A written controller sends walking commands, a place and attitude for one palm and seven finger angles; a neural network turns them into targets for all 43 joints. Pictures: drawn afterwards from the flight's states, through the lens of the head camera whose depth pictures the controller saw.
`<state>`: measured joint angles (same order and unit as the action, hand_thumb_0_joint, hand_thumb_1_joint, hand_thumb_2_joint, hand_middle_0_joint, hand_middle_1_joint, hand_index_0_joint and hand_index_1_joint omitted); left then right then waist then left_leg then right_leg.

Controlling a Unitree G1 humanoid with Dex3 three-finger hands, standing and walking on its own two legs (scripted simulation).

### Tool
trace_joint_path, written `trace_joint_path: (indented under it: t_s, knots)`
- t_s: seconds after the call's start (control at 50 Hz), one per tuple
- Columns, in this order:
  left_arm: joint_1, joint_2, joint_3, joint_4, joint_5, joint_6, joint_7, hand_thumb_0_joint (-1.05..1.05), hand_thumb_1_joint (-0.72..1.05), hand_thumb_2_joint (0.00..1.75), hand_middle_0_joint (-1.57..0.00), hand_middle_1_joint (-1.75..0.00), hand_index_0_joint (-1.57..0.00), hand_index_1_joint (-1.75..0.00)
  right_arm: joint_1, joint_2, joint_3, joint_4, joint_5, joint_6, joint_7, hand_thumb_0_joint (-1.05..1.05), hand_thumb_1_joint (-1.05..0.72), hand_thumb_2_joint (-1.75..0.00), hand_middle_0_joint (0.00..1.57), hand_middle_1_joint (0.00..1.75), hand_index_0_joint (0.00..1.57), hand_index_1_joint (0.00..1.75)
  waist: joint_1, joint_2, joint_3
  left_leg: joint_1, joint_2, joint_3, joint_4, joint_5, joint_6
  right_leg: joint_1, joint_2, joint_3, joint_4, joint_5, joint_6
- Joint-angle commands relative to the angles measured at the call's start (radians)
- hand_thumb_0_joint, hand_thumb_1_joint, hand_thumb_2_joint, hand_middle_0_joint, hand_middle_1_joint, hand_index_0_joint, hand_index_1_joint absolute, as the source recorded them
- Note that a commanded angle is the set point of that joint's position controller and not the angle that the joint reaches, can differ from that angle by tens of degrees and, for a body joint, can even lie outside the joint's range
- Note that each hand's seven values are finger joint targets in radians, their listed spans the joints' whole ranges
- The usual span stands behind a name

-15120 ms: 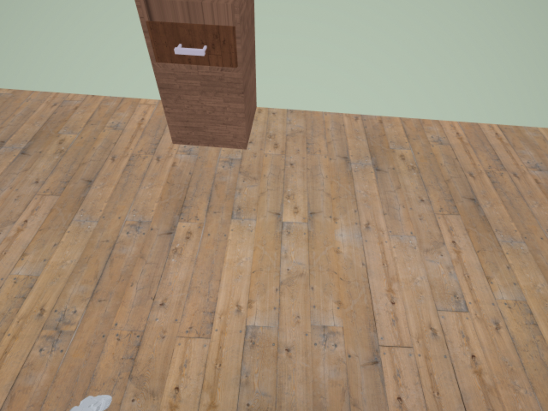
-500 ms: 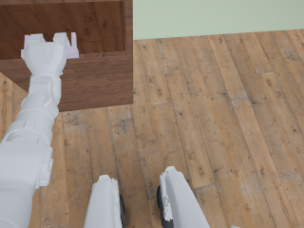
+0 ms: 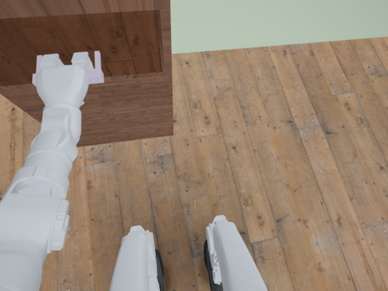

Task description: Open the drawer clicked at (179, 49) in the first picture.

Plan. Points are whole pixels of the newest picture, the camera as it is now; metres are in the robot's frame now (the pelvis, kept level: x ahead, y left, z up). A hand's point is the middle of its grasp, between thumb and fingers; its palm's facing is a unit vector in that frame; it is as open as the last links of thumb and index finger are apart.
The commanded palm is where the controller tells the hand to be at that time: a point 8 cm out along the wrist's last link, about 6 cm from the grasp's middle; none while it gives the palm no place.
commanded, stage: pull the drawer open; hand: left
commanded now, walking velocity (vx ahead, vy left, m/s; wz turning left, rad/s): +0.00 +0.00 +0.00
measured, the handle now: (69, 68) +0.58 +0.22 -0.03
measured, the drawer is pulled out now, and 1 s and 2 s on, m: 0.00 0.03 0.06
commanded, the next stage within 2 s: none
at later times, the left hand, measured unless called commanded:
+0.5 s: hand (76, 102) +0.51 +0.21 -0.05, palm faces -0.04 -0.04 -1.00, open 5.6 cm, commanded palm +0.47 +0.20 +0.00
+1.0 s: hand (76, 108) +0.49 +0.21 -0.05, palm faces -0.04 -0.03 -1.00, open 5.7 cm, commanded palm +0.46 +0.20 +0.00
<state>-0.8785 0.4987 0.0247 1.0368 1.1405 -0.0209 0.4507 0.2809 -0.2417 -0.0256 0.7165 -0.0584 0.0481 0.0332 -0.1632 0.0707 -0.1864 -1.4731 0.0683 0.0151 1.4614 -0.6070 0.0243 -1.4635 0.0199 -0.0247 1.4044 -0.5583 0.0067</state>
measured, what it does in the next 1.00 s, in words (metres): stands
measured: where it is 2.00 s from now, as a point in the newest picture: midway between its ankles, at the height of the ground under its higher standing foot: (186, 282)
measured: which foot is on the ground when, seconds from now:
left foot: down 0.00-1.00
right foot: down 0.00-1.00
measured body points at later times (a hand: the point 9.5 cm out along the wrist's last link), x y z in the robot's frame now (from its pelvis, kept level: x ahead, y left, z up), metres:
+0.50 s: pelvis +0.02 +0.00 +0.01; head +0.21 +0.01 +0.42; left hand +0.51 +0.21 +0.01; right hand +0.07 -0.27 -0.12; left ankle +0.02 +0.11 -0.57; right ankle +0.04 -0.13 -0.57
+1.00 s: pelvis +0.01 +0.00 +0.01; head +0.20 +0.00 +0.42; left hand +0.49 +0.21 +0.01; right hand +0.05 -0.27 -0.13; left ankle +0.02 +0.11 -0.57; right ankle +0.04 -0.13 -0.57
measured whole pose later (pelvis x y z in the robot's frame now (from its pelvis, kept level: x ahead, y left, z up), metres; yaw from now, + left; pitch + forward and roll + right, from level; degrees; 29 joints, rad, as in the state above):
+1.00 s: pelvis +0.01 +0.00 +0.01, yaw +0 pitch +34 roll -2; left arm -0.76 0.42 0.02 1.00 1.15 -0.02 0.53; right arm 0.25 -0.24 -0.05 0.72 -0.07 0.06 0.04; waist -0.13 0.06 -0.19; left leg -1.39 0.06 0.03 1.41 -0.61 0.02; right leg -1.39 0.02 -0.01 1.37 -0.57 0.01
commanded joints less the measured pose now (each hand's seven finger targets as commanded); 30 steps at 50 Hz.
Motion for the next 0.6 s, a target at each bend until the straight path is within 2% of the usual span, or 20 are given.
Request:
trace_joint_path:
  t_s: [0.0,0.04,0.06,0.08,0.12,0.14,0.18,0.2,0.24,0.28,0.32,0.38,0.42,0.44,0.48,0.52,0.54,0.58]
  knots:
    - [-0.145,0.161,0.045,-0.131,-0.009,-0.012,0.044,0.00,0.90,0.90,-0.40,-1.35,-0.40,-1.35,0.189,-0.170,-0.071,-0.034,-0.004,-0.003,-0.013,0.00,-0.90,-0.90,0.20,0.30,0.20,0.30,0.034,0.051,-0.600,0.458,-0.044,-0.031,-0.150,0.516,0.014,0.385,0.028,-0.030,-0.140,0.467,-0.044]
    - [-0.139,0.138,0.034,-0.135,-0.008,-0.013,0.056,0.00,0.90,0.90,-0.40,-1.35,-0.40,-1.35,0.191,-0.168,-0.076,-0.031,-0.005,-0.001,-0.011,0.00,-0.90,-0.90,0.20,0.30,0.20,0.30,0.028,0.030,-0.603,0.467,-0.044,-0.032,-0.151,0.537,0.015,0.398,0.028,-0.029,-0.143,0.493,-0.042]
    - [-0.135,0.148,0.049,-0.147,-0.007,-0.016,0.060,0.00,0.90,0.90,-0.40,-1.35,-0.40,-1.35,0.193,-0.170,-0.077,-0.027,-0.007,-0.001,-0.010,0.00,-0.90,-0.90,0.20,0.30,0.20,0.30,0.035,0.037,-0.620,0.495,-0.040,-0.041,-0.153,0.567,0.011,0.391,0.026,-0.032,-0.135,0.505,-0.043]
    - [-0.125,0.133,0.039,-0.152,-0.007,-0.015,0.065,0.00,0.90,0.90,-0.40,-1.35,-0.40,-1.35,0.188,-0.169,-0.078,-0.032,-0.007,0.002,-0.008,0.00,-0.90,-0.90,0.20,0.30,0.20,0.30,0.038,0.054,-0.619,0.501,-0.042,-0.033,-0.153,0.570,0.011,0.391,0.026,-0.030,-0.141,0.507,-0.044]
    - [-0.110,0.151,0.058,-0.155,-0.005,-0.013,0.074,0.00,0.90,0.90,-0.40,-1.35,-0.40,-1.35,0.191,-0.170,-0.080,-0.027,-0.010,0.004,-0.009,0.00,-0.90,-0.90,0.20,0.30,0.20,0.30,0.040,0.022,-0.619,0.495,-0.043,-0.030,-0.152,0.590,0.012,0.421,0.025,-0.027,-0.141,0.548,-0.041]
    - [-0.099,0.148,0.058,-0.163,-0.004,-0.012,0.079,0.00,0.90,0.90,-0.40,-1.35,-0.40,-1.35,0.188,-0.168,-0.079,-0.030,-0.010,0.005,-0.008,0.00,-0.90,-0.90,0.20,0.30,0.20,0.30,0.046,0.027,-0.628,0.497,-0.044,-0.027,-0.154,0.595,0.012,0.436,0.024,-0.025,-0.142,0.561,-0.042]
    - [-0.094,0.117,0.038,-0.136,-0.004,-0.006,0.082,0.00,0.90,0.90,-0.40,-1.35,-0.40,-1.35,0.187,-0.166,-0.081,-0.026,-0.011,0.007,-0.006,0.00,-0.90,-0.90,0.20,0.30,0.20,0.30,0.035,0.024,-0.599,0.489,-0.046,-0.024,-0.153,0.592,0.012,0.427,0.024,-0.026,-0.146,0.564,-0.042]
    - [-0.101,0.130,0.046,-0.135,-0.002,-0.005,0.085,0.00,0.90,0.90,-0.40,-1.35,-0.40,-1.35,0.185,-0.167,-0.082,-0.022,-0.011,0.007,-0.007,0.00,-0.90,-0.90,0.20,0.30,0.20,0.30,0.035,0.005,-0.592,0.477,-0.047,-0.023,-0.151,0.580,0.014,0.431,0.024,-0.023,-0.148,0.564,-0.040]
    - [-0.104,0.125,0.039,-0.136,0.000,-0.001,0.090,0.00,0.90,0.90,-0.40,-1.35,-0.40,-1.35,0.182,-0.167,-0.080,-0.028,-0.011,0.007,-0.007,0.00,-0.90,-0.90,0.20,0.30,0.20,0.30,0.037,0.015,-0.589,0.480,-0.048,-0.023,-0.161,0.575,0.012,0.436,0.024,-0.025,-0.151,0.557,-0.042]
    - [-0.087,0.130,0.053,-0.147,0.003,-0.002,0.094,0.00,0.90,0.90,-0.40,-1.35,-0.40,-1.35,0.179,-0.166,-0.084,-0.029,-0.013,0.009,-0.006,0.00,-0.90,-0.90,0.20,0.30,0.20,0.30,0.049,0.036,-0.624,0.519,-0.048,-0.023,-0.158,0.610,0.009,0.435,0.022,-0.024,-0.146,0.573,-0.042]
    - [-0.077,0.095,0.026,-0.129,0.003,0.003,0.094,0.00,0.90,0.90,-0.40,-1.35,-0.40,-1.35,0.172,-0.163,-0.084,-0.031,-0.012,0.010,-0.005,0.00,-0.90,-0.90,0.20,0.30,0.20,0.30,0.041,0.031,-0.589,0.513,-0.049,-0.022,-0.163,0.599,0.009,0.425,0.023,-0.026,-0.155,0.559,-0.042]
    - [-0.080,0.117,0.045,-0.140,0.004,0.001,0.096,0.00,0.90,0.90,-0.40,-1.35,-0.40,-1.35,0.171,-0.165,-0.083,-0.034,-0.012,0.011,-0.007,0.00,-0.90,-0.90,0.20,0.30,0.20,0.30,0.047,0.024,-0.609,0.514,-0.048,-0.022,-0.163,0.614,0.010,0.442,0.022,-0.025,-0.149,0.578,-0.042]
    - [-0.070,0.091,0.028,-0.131,0.000,0.006,0.094,0.00,0.90,0.90,-0.40,-1.35,-0.40,-1.35,0.167,-0.162,-0.084,-0.036,-0.012,0.011,-0.005,0.00,-0.90,-0.90,0.20,0.30,0.20,0.30,0.043,0.022,-0.594,0.506,-0.051,-0.015,-0.162,0.598,0.011,0.443,0.023,-0.022,-0.157,0.577,-0.041]
    - [-0.066,0.108,0.039,-0.127,-0.001,0.005,0.094,0.00,0.90,0.90,-0.40,-1.35,-0.40,-1.35,0.167,-0.163,-0.083,-0.034,-0.012,0.011,-0.007,0.00,-0.90,-0.90,0.20,0.30,0.20,0.30,0.043,0.006,-0.588,0.489,-0.052,-0.011,-0.161,0.587,0.012,0.460,0.022,-0.019,-0.159,0.585,-0.041]
    - [-0.048,0.141,0.063,-0.139,0.002,-0.001,0.092,0.00,0.90,0.90,-0.40,-1.35,-0.40,-1.35,0.164,-0.166,-0.080,-0.041,-0.012,0.012,-0.009,0.00,-0.90,-0.90,0.20,0.30,0.20,0.30,0.061,0.012,-0.606,0.487,-0.054,-0.013,-0.166,0.585,0.011,0.476,0.021,-0.017,-0.152,0.587,-0.043]
    - [-0.048,0.085,0.022,-0.120,0.003,0.005,0.094,0.00,0.90,0.90,-0.40,-1.35,-0.40,-1.35,0.157,-0.160,-0.082,-0.039,-0.010,0.010,-0.008,0.00,-0.90,-0.90,0.20,0.30,0.20,0.30,0.045,0.014,-0.572,0.486,-0.053,-0.012,-0.170,0.570,0.011,0.448,0.024,-0.020,-0.161,0.562,-0.042]
    - [-0.065,0.104,0.035,-0.132,0.006,0.002,0.097,0.00,0.90,0.90,-0.40,-1.35,-0.40,-1.35,0.159,-0.164,-0.082,-0.037,-0.010,0.010,-0.009,0.00,-0.90,-0.90,0.20,0.30,0.20,0.30,0.045,0.013,-0.577,0.485,-0.051,-0.014,-0.167,0.567,0.010,0.442,0.023,-0.020,-0.158,0.555,-0.041]
    - [-0.072,0.107,0.035,-0.138,0.008,0.001,0.098,0.00,0.90,0.90,-0.40,-1.35,-0.40,-1.35,0.160,-0.167,-0.083,-0.037,-0.011,0.010,-0.009,0.00,-0.90,-0.90,0.20,0.30,0.20,0.30,0.045,0.028,-0.584,0.509,-0.048,-0.022,-0.172,0.579,0.008,0.423,0.023,-0.025,-0.154,0.538,-0.042]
